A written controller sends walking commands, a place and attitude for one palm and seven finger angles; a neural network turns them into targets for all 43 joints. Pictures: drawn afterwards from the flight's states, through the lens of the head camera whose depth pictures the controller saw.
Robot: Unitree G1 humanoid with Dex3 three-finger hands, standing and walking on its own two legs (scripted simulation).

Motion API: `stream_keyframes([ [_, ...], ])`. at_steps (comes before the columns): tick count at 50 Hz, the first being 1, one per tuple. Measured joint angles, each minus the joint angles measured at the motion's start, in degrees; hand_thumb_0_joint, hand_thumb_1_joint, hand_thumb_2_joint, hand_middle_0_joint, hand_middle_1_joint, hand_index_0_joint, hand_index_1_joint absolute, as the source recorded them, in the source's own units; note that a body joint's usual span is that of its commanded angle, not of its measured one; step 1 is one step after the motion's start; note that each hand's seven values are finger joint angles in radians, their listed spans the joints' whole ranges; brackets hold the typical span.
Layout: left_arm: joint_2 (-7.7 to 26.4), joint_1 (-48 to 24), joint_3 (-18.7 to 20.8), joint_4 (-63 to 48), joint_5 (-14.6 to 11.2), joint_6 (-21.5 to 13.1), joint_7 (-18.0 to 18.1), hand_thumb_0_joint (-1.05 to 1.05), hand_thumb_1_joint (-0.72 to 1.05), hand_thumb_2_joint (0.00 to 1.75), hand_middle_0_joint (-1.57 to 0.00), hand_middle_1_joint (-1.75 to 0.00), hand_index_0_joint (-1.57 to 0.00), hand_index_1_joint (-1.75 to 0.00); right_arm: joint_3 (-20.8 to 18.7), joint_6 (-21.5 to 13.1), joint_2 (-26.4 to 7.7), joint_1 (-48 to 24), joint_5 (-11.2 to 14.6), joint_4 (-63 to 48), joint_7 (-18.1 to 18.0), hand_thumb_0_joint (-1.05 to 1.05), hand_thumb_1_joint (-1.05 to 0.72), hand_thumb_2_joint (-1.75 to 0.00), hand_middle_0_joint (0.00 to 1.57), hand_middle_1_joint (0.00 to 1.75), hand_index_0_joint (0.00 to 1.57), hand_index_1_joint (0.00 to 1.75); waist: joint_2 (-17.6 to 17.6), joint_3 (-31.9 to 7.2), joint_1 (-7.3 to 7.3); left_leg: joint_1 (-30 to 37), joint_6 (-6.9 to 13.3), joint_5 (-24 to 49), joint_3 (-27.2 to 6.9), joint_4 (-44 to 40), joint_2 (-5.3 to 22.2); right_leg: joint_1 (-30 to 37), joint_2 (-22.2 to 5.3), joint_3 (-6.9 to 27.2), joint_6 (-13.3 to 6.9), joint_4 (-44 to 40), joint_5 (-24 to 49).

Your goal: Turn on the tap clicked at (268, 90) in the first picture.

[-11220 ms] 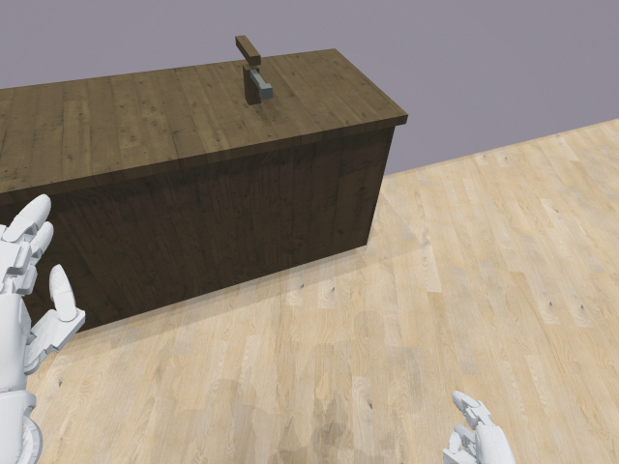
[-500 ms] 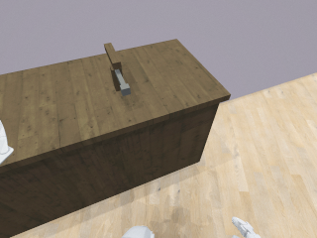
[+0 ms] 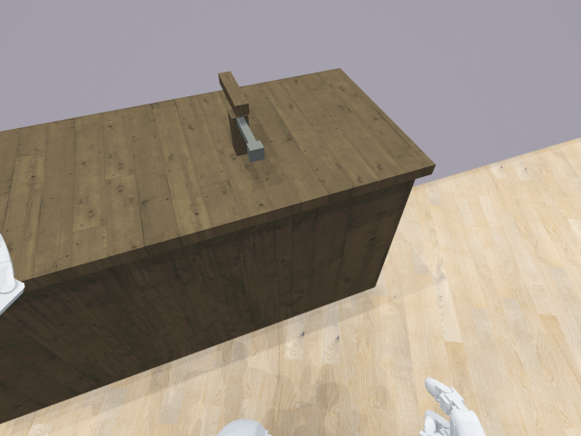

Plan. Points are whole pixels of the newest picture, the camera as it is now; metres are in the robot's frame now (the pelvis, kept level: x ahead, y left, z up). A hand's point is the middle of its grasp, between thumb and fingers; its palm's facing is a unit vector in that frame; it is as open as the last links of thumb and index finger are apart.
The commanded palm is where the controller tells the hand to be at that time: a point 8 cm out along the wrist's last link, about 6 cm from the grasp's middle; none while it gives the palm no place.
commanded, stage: come to a stop and stand still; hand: left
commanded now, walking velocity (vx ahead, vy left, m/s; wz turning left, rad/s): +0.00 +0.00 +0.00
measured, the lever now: (255, 151) +0.60 +0.10 +0.04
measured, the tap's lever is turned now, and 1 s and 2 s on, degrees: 0 0 0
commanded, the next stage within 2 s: look again from close up in 0.38 s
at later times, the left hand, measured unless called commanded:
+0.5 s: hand out of the picture +0.17 +0.29 +0.17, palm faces +0.47 -0.78 -0.42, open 7.4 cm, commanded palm +0.12 +0.31 +0.19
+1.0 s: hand out of the picture +0.19 +0.30 +0.15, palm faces +0.43 -0.83 -0.36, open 7.4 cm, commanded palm +0.14 +0.33 +0.19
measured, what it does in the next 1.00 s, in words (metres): steps on the spot: left foot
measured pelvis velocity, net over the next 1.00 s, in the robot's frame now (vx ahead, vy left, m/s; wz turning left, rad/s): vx -0.02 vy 0.05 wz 0.00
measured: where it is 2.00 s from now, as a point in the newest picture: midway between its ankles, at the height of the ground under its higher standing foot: outside the picture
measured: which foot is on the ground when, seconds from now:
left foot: up 0.00-0.10, down 0.12-1.00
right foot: down 0.00-1.00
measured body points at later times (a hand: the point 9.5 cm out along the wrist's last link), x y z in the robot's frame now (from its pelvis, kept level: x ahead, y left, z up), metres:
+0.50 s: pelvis -0.04 +0.02 +0.02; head -0.03 +0.01 +0.47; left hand +0.14 +0.33 +0.20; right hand +0.13 -0.19 -0.08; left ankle -0.01 +0.14 -0.70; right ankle +0.00 -0.08 -0.72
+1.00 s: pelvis -0.02 +0.05 +0.02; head -0.01 +0.05 +0.47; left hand +0.17 +0.34 +0.17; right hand +0.15 -0.17 -0.07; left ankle -0.01 +0.15 -0.72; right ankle +0.00 -0.08 -0.72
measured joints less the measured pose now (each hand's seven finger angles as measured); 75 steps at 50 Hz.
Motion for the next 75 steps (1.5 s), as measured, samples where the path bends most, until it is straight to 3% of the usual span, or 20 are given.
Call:
stream_keyframes([
  [5, -7.4, -0.4, -6.5, 1.7, 1.3, 4.7, 1.4, 0.01, 0.89, 0.90, -0.20, -0.30, -0.21, -0.30, 0.9, -1.4, -0.8, 1.9, -1.5, 1.3, -2.2, 0.01, -0.90, -0.90, 0.21, 0.30, 0.20, 0.30, -4.0, 0.0, 1.94, 6.2, 1.2, 4.6, 1.8, -19.1, 2.5, -2.4, -2.4, 0.5, 1.3, 2.4, -0.1],
  [8, -9.2, -4.1, -10.4, -2.0, 2.1, 5.8, 2.3, 0.01, 0.89, 0.90, -0.20, -0.30, -0.21, -0.30, 0.5, -3.7, -0.2, 0.5, -2.0, 2.5, -3.3, 0.01, -0.90, -0.90, 0.20, 0.30, 0.20, 0.30, -7.6, 3.3, 3.66, 9.2, -0.4, 5.5, 3.4, -23.5, 0.8, -4.0, -3.4, 3.0, 2.0, 9.1, -6.7],
  [12, -5.6, -6.6, -9.1, -6.4, 2.8, 4.4, 2.9, 0.02, 0.89, 0.90, -0.21, -0.30, -0.21, -0.30, 0.4, -7.3, 2.1, -0.9, -2.0, 1.9, -2.5, 0.02, -0.90, -0.90, 0.20, 0.29, 0.20, 0.30, -7.0, 4.1, 1.73, 10.0, -0.1, 9.9, 2.1, -27.1, 0.5, -6.2, 0.1, 4.6, 2.4, 20.6, -9.7],
  [14, -3.0, -6.5, -6.1, -7.7, 2.7, 2.8, 3.1, 0.02, 0.88, 0.90, -0.21, -0.30, -0.21, -0.30, 0.7, -7.8, 2.6, -1.0, -1.8, 1.1, -1.7, 0.01, -0.90, -0.90, 0.20, 0.29, 0.20, 0.30, -5.0, 3.0, 0.93, 9.9, -0.2, 11.5, 1.3, -29.3, 1.0, -4.2, 0.5, 3.7, 2.4, 15.5, -9.3],
  [17, 0.5, -3.6, -0.9, -6.8, 2.0, 0.2, 3.2, 0.01, 0.89, 0.90, -0.21, -0.30, -0.21, -0.30, 1.5, -6.9, 2.8, -0.3, -1.6, -0.4, -1.0, 0.01, -0.90, -0.90, 0.20, 0.30, 0.20, 0.30, -2.9, 0.0, 1.31, 9.0, -0.7, 12.0, 2.3, -30.3, 1.4, 2.4, -0.5, 2.6, 2.5, -0.8, -6.1],
  [19, 0.4, -2.6, 0.0, -3.6, 2.0, -0.8, 2.8, 0.01, 0.89, 0.90, -0.21, -0.30, -0.21, -0.30, 1.6, -6.0, 2.1, -0.5, -1.6, -0.3, -1.0, 0.01, -0.90, -0.90, 0.21, 0.30, 0.20, 0.30, -0.2, -0.9, 1.44, 8.1, -0.6, 9.7, 2.1, -28.2, 2.3, 3.9, 0.3, 2.0, 1.4, -5.5, 1.5],
  [23, -3.9, -3.5, -4.2, 4.1, 1.6, 1.0, 2.0, 0.00, 0.89, 0.90, -0.20, -0.30, -0.21, -0.30, 1.4, -4.1, 0.3, -0.5, -1.0, 2.1, -1.2, 0.01, -0.90, -0.90, 0.21, 0.30, 0.21, 0.30, 1.1, -2.5, 2.34, 5.4, -0.1, 5.5, 1.9, -20.6, 1.0, 4.3, -0.2, 2.2, 0.3, -7.5, 2.6],
  [29, -10.8, -4.3, -10.9, 6.6, 2.0, 5.4, 2.5, 0.01, 0.89, 0.90, -0.20, -0.30, -0.21, -0.30, 1.0, -3.8, -2.0, -0.1, -1.8, 2.4, -2.9, 0.01, -0.90, -0.90, 0.21, 0.30, 0.20, 0.30, -1.5, -0.8, 1.90, 11.6, 0.4, 12.3, 2.8, -33.5, 2.1, 4.1, -1.1, 2.0, 1.5, -6.4, 1.9],
  [35, -6.6, -2.3, -10.3, -3.7, 2.7, 3.7, 3.2, 0.02, 0.89, 0.90, -0.21, -0.30, -0.21, -0.30, 0.4, -4.9, -0.9, -0.8, -1.8, 0.7, -3.4, 0.01, -0.90, -0.90, 0.20, 0.29, 0.20, 0.30, -5.5, 1.2, 1.89, 13.0, -0.3, 12.4, 4.0, -34.5, 1.7, 5.3, -1.6, 3.2, 2.0, -7.5, 2.5],
  [39, -2.8, -3.0, -5.8, -5.1, 2.6, 0.2, 3.9, 0.02, 0.88, 0.90, -0.21, -0.30, -0.22, -0.30, 0.4, -5.5, -0.5, -1.1, -1.7, 0.1, -3.1, 0.01, -0.90, -0.90, 0.20, 0.29, 0.20, 0.30, -4.0, 0.2, 1.73, 12.7, -0.1, 12.2, 3.7, -34.5, 2.0, 5.9, -1.3, 2.9, 2.2, -9.5, 3.2],
  [42, -3.1, -3.1, -4.4, -2.0, 2.1, -0.6, 3.8, 0.01, 0.89, 0.90, -0.21, -0.30, -0.21, -0.30, 0.6, -5.2, -0.5, -1.5, -1.6, 0.4, -2.7, 0.01, -0.90, -0.90, 0.20, 0.29, 0.20, 0.30, -2.2, -1.3, 1.73, 12.6, 0.0, 11.8, 4.0, -34.5, 2.1, 6.2, -1.2, 3.2, 2.4, -10.6, 3.5],
  [50, -8.5, -3.2, -9.6, 6.0, 1.9, 4.4, 2.7, 0.01, 0.89, 0.90, -0.20, -0.30, -0.21, -0.30, 1.9, -2.7, 0.5, -1.5, -1.6, 0.9, -3.1, 0.01, -0.90, -0.90, 0.21, 0.30, 0.20, 0.30, -1.8, -2.9, 2.11, 13.4, 0.6, 10.9, 5.1, -34.8, 1.4, 5.6, -1.9, 4.3, 2.8, -8.5, 1.6],
  [56, -7.4, -4.1, -10.1, 0.5, 2.4, 5.3, 3.3, 0.02, 0.89, 0.90, -0.21, -0.30, -0.21, -0.30, 2.9, -2.4, 2.5, -0.2, -2.0, 0.4, -3.2, 0.01, -0.90, -0.90, 0.21, 0.30, 0.21, 0.30, -3.3, -1.8, 1.80, 13.4, -0.5, 9.0, 3.6, -32.9, 2.3, 6.0, -1.2, 2.4, 1.4, -6.7, -0.5],
  [61, -4.4, -3.9, -7.4, -3.4, 1.8, 2.6, 3.5, 0.01, 0.89, 0.90, -0.21, -0.30, -0.21, -0.30, 2.1, -1.6, 1.7, 0.0, -1.6, 0.8, -2.2, 0.01, -0.90, -0.90, 0.21, 0.30, 0.21, 0.30, -1.1, -2.1, 1.53, 8.4, -0.5, 4.3, 2.0, -21.1, 5.1, 6.2, 1.9, 0.2, -0.6, -5.6, -2.8],
  [64, -4.7, -3.4, -7.3, -2.9, 1.3, 2.2, 3.3, 0.01, 0.89, 0.90, -0.21, -0.30, -0.21, -0.30, 1.2, -0.4, 0.5, -0.1, -1.1, 1.6, -2.1, 0.01, -0.90, -0.90, 0.21, 0.30, 0.21, 0.30, -2.2, -2.2, 1.83, 3.5, -0.6, -1.4, 3.8, -9.5, 4.0, 7.2, 1.6, 0.4, -1.4, -5.3, -4.2],
  [66, -5.2, -2.7, -7.3, -2.0, 1.3, 2.6, 3.3, 0.01, 0.89, 0.90, -0.21, -0.30, -0.21, -0.30, 1.0, 0.4, -0.2, -0.1, -1.1, 1.7, -2.3, 0.01, -0.90, -0.90, 0.21, 0.30, 0.21, 0.30, -3.5, -2.0, 2.16, 2.0, -0.3, -2.1, 6.1, -9.5, 4.0, 8.1, 1.1, 1.1, -1.3, -5.2, -4.9],
  [68, -5.5, -2.5, -7.2, -1.9, 1.1, 3.3, 3.2, 0.01, 0.89, 0.90, -0.21, -0.30, -0.21, -0.30, 1.0, 0.8, -0.8, -0.3, -1.5, 1.0, -2.5, 0.01, -0.90, -0.90, 0.21, 0.30, 0.20, 0.30, -4.9, -1.2, 2.15, 3.2, -0.1, 3.3, 8.6, -16.9, 4.2, 8.4, 0.5, 1.6, -0.9, -3.1, -6.7],
  [70, -5.6, -2.4, -6.8, -3.1, 0.6, 3.9, 3.2, 0.01, 0.89, 0.90, -0.20, -0.30, -0.21, -0.30, 0.7, 0.5, -2.0, -1.0, -1.9, -0.8, -2.7, 0.01, -0.90, -0.90, 0.21, 0.30, 0.20, 0.30, -4.7, -0.1, 2.51, 6.2, 0.7, 9.3, 8.9, -24.7, 4.6, 5.4, 0.8, 1.4, -0.6, 6.1, -10.3],
  [73, -4.3, -5.5, -6.5, -2.9, 0.7, 4.1, 2.9, 0.01, 0.89, 0.90, -0.20, -0.30, -0.21, -0.30, 0.3, -0.2, 0.1, -4.2, -2.1, -0.2, -3.0, 0.01, -0.90, -0.90, 0.20, 0.29, 0.20, 0.30, -7.8, 3.4, 2.75, 8.1, 0.4, 6.0, 11.1, -21.2, 4.0, -2.0, 1.0, 4.8, 0.4, 25.8, -11.0],
  [75, -3.6, -7.4, -6.8, -3.6, 1.3, 4.7, 2.2, 0.01, 0.89, 0.90, -0.20, -0.30, -0.21, -0.30, 0.8, -1.0, 1.4, -4.6, -2.4, -0.6, -2.4, 0.01, -0.90, -0.90, 0.20, 0.29, 0.20, 0.30, -8.1, 3.9, 1.91, 9.2, -0.2, 6.0, 10.5, -22.8, 4.2, -7.2, 0.5, 4.0, 1.1, 32.0, -9.2],
])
